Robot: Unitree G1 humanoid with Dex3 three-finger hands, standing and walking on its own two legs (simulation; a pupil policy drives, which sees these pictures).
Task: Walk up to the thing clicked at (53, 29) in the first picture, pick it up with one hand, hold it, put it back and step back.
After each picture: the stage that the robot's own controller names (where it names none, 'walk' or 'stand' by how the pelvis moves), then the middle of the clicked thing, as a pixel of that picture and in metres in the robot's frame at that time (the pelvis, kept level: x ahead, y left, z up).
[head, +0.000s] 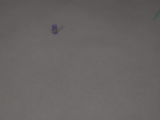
stand; (54, 29) +1.71 +0.41 -0.72
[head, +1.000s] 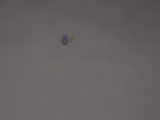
walk; (64, 40) +1.60 +0.19 -0.70
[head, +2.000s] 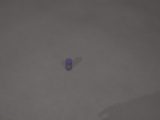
walk; (68, 64) +1.03 +0.13 -0.70
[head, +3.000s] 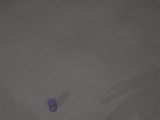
walk; (52, 105) +0.64 +0.22 -0.71
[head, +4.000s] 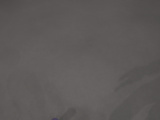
walk; out of the picture +0.44 +0.24 -0.69
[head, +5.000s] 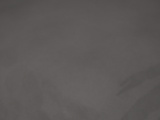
stand; out of the picture +0.37 +0.20 -0.72
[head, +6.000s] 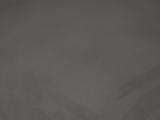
stand; out of the picture +0.37 +0.19 -0.72
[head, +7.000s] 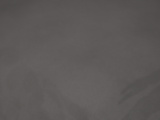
stand; out of the picture +0.39 +0.21 -0.72
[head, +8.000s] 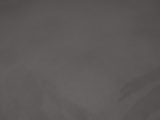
stand; out of the picture +0.37 +0.21 -0.72
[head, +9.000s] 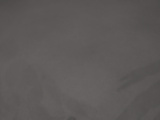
go down; out of the picture +0.38 +0.21 -0.72
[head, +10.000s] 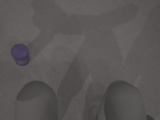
go down; (21, 55) +0.47 +0.23 -0.30
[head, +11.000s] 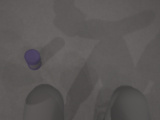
approach; (33, 60) +0.47 +0.21 -0.31
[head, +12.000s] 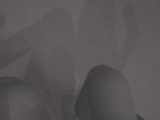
close in; out of the picture +0.46 +0.26 -0.23
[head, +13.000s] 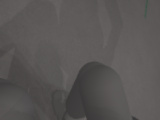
close; out of the picture +0.45 +0.27 -0.23
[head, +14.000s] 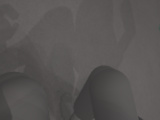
lift; out of the picture +0.40 +0.25 -0.24
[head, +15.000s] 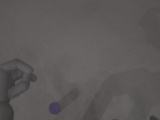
close; (54, 108) +0.38 +0.17 -0.53
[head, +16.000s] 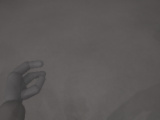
close; out of the picture +0.35 +0.17 -0.67
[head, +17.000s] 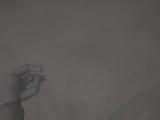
stand; out of the picture +0.35 +0.18 -0.68
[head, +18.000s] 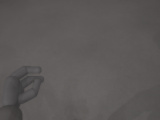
stand; out of the picture +0.36 +0.17 -0.68
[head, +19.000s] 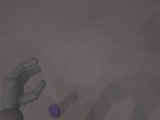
stand; (54, 111) +0.38 +0.18 -0.57
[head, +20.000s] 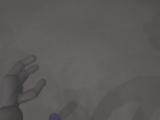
stand; out of the picture +0.37 +0.17 -0.61
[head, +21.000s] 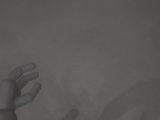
stand; out of the picture +0.36 +0.18 -0.65
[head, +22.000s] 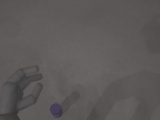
stand; (56, 110) +0.38 +0.18 -0.56
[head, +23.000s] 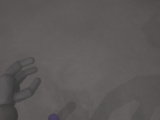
stand; out of the picture +0.37 +0.18 -0.62
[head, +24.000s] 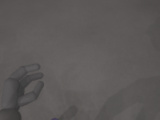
stand; out of the picture +0.36 +0.18 -0.63
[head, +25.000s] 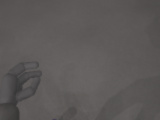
stand; out of the picture +0.36 +0.18 -0.64
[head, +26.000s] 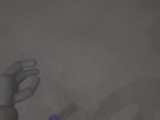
stand; out of the picture +0.37 +0.17 -0.61
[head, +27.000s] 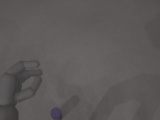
close; (56, 115) +0.37 +0.17 -0.58
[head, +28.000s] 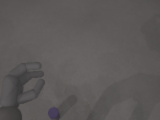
close; (54, 114) +0.38 +0.17 -0.58
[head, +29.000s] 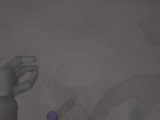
close; (52, 118) +0.38 +0.18 -0.61
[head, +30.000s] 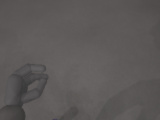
hold; out of the picture +0.36 +0.18 -0.62
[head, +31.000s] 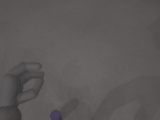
close; (56, 117) +0.38 +0.18 -0.60
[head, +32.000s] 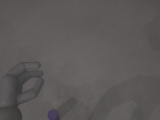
close; (53, 116) +0.38 +0.18 -0.59
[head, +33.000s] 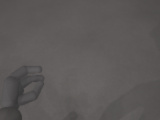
close; out of the picture +0.36 +0.18 -0.65
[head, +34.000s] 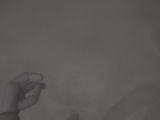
close; out of the picture +0.35 +0.18 -0.66
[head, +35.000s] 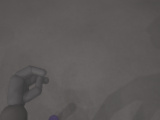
close; out of the picture +0.37 +0.18 -0.64
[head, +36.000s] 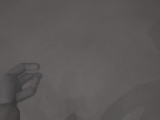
close; out of the picture +0.36 +0.18 -0.65
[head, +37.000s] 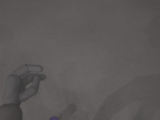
close; out of the picture +0.36 +0.18 -0.64
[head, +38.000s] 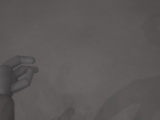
close; out of the picture +0.37 +0.18 -0.64
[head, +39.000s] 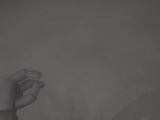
close; out of the picture +0.35 +0.17 -0.68
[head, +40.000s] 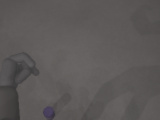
crouch; (49, 113) +0.37 +0.18 -0.62
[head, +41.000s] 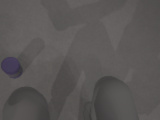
lower; (12, 68) +0.44 +0.20 -0.29
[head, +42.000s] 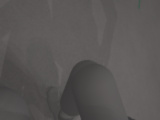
lower; out of the picture +0.41 +0.24 -0.24
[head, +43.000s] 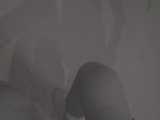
lower; out of the picture +0.41 +0.24 -0.23
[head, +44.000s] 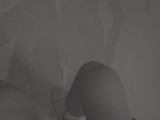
lower; out of the picture +0.41 +0.24 -0.23
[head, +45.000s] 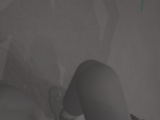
lower; out of the picture +0.41 +0.24 -0.24
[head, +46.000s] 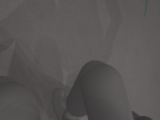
withdraw; out of the picture +0.39 +0.20 -0.22
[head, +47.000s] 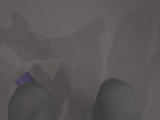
stand; (30, 87) +0.35 +0.14 -0.30
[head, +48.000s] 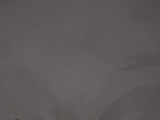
stand; out of the picture +0.27 +0.13 -0.66
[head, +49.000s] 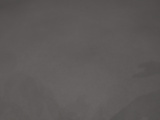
stand; out of the picture +0.27 +0.13 -0.69
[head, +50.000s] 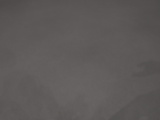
stand; out of the picture +0.27 +0.13 -0.69
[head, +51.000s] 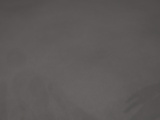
stand; out of the picture +0.28 +0.14 -0.75
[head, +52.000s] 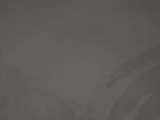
walk; out of the picture +0.35 +0.06 -0.72
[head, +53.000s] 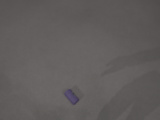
walk; (71, 96) +0.57 +0.07 -0.72
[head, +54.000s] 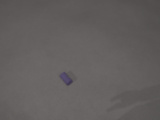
stand; (66, 78) +0.86 +0.15 -0.73
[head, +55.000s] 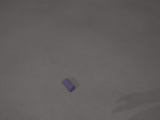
stand; (69, 85) +0.83 +0.14 -0.73
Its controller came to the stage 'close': yes
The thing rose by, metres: 0.01
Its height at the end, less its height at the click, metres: -0.02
